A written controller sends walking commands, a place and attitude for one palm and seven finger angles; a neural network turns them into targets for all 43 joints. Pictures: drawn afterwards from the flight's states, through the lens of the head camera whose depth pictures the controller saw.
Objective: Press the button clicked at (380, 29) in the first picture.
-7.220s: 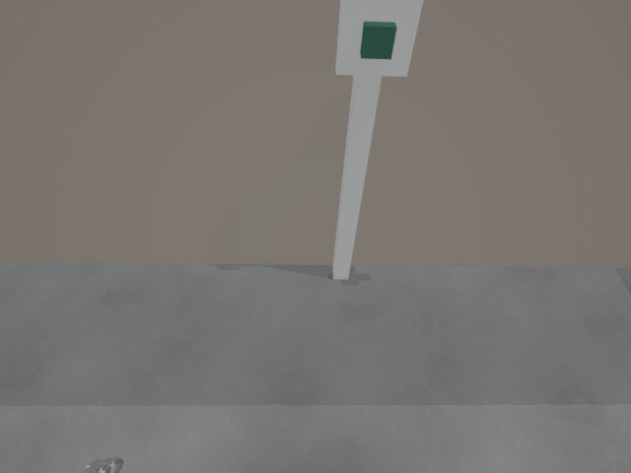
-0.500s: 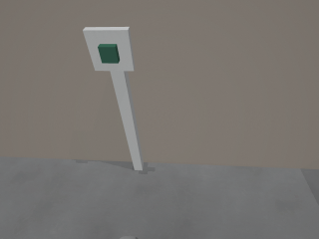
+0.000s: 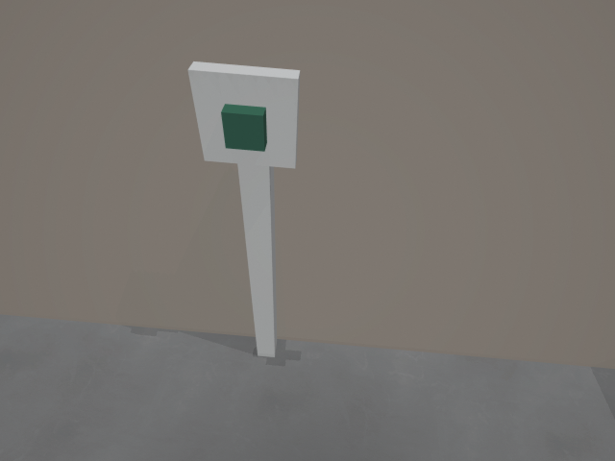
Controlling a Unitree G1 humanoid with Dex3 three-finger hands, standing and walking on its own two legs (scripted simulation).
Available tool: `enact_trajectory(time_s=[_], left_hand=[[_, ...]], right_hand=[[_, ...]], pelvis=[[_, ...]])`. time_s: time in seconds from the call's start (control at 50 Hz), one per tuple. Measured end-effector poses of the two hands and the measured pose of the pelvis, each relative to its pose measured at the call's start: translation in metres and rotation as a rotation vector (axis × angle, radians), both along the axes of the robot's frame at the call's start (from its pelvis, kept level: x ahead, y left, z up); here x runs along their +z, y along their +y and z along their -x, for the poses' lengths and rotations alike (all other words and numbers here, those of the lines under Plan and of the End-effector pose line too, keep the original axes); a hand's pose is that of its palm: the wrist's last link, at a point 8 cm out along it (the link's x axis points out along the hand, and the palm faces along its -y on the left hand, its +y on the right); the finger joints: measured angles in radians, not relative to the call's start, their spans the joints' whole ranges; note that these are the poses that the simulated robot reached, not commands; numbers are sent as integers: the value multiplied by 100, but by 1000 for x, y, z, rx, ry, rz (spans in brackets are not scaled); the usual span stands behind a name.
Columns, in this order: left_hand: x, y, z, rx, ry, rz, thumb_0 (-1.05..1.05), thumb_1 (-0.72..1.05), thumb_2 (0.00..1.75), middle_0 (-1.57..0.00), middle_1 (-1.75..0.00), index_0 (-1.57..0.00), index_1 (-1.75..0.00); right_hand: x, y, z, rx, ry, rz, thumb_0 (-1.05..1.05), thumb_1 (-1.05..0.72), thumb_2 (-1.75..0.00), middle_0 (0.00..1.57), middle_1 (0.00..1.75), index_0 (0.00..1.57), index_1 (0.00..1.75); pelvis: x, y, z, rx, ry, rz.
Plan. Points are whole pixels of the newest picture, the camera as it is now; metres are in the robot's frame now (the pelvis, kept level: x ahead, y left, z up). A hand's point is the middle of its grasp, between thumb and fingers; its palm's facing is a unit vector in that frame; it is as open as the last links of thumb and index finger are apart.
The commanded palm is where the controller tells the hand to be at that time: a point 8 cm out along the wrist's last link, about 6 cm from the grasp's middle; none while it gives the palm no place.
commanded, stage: come to a stop and stand still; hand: left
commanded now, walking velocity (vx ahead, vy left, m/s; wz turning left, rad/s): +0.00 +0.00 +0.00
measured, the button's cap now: (245, 127) +0.56 +0.15 +0.15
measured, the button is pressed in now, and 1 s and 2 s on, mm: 0 0 0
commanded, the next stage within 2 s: look again from close up in 1.08 s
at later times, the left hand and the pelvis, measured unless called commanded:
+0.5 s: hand out of the picture +0.11 +0.17 -0.18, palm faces +0.05 -0.98 -0.20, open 7.3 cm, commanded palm none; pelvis +0.03 +0.00 -0.01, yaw +2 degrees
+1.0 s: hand out of the picture +0.04 +0.24 -0.16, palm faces +0.03 -0.96 -0.28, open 7.3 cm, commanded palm none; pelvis +0.00 +0.03 +0.00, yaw +0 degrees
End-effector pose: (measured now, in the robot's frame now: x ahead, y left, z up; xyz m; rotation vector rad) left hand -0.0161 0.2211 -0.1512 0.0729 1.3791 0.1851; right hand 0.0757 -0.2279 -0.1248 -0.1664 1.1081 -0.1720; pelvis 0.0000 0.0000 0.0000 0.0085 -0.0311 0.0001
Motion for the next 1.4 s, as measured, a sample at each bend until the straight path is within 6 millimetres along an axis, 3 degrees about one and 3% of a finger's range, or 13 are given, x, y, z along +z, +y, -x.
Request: enact_trajectory(time_s=[0.06, 0.14, 0.2, 0.26, 0.34, 0.4, 0.56, 0.74, 0.84, 0.98, 1.2, 1.4], left_hand=[[10, 10, -57, -25, -115, -34, 0, 92, 90, -19, -30, -20, -29], [20, 11, -112, -60, -199, -70, 0, 93, 90, -19, -30, -20, -29], [19, 2, -137, -91, -219, -87, 0, 93, 90, -19, -30, -20, -29], [17, -10, -147, -120, -192, -90, 0, 92, 90, -19, -30, -20, -29], [14, -21, -146, -118, -161, -71, 0, 92, 89, -19, -30, -20, -29], [12, -18, -139, -85, -160, -69, 0, 93, 89, -20, -30, -20, -29], [-4, 19, -103, -67, -149, -55, 0, 92, 89, -20, -30, -21, -29], [8, 51, -59, -82, -115, -107, 0, 91, 89, -20, -30, -20, -29], [14, 57, -46, -80, -111, -112, 1, 91, 89, -20, -30, -20, -29], [23, 62, -46, -84, -123, -125, 1, 91, 89, -20, -30, -20, -29], [28, 57, -56, -112, -114, -136, 0, 91, 89, -20, -30, -20, -29], [29, 46, -73, -130, -123, -132, 0, 91, 89, -20, -30, -20, -29]], right_hand=[[-4, -1, 7, -11, 54, -9, -2, -95, -90, 20, 30, 21, 30], [-15, 1, 21, -30, 152, -39, -1, -93, -90, 20, 30, 20, 30], [-28, 1, 31, -59, 222, -75, -1, -92, -90, 20, 30, 20, 30], [-37, 1, 38, -96, 276, -110, 0, -91, -90, 20, 30, 20, 30], [-38, -1, 44, -109, 331, -114, 0, -91, -90, 20, 30, 20, 30], [-35, -4, 45, -93, 350, -89, 0, -91, -90, 20, 30, 20, 30], [-23, -3, 32, -27, 203, 11, 0, -91, -90, 20, 30, 20, 30], [-14, 5, -6, -16, -12, 16, 0, -91, -90, 20, 30, 20, 30], [-11, 19, -7, 20, -24, -15, 0, -91, -90, 20, 30, 20, 30], [-13, 18, 14, 31, 47, -23, 0, -90, -90, 21, 30, 21, 30], [-12, -13, 50, -8, 167, 17, 1, -90, -90, 20, 30, 21, 30], [-9, -30, 55, -20, 205, 33, 1, -90, -90, 20, 30, 20, 30]], pelvis=[[2, 0, -14, 2, 3, -9], [1, -5, -32, 9, -1, -17], [-4, -14, -46, 3, -8, -30], [-8, -21, -53, -4, -5, -19], [-8, -22, -52, 12, 12, -6], [-7, -18, -44, 21, 18, -1], [-16, 8, -17, 35, 12, 11], [-15, 24, -13, -16, 8, 7], [-10, 28, -6, -11, 6, 4], [-4, 28, -1, -4, 3, 0], [1, 19, -2, -2, 2, -5], [4, 8, -8, -3, -6, -3]])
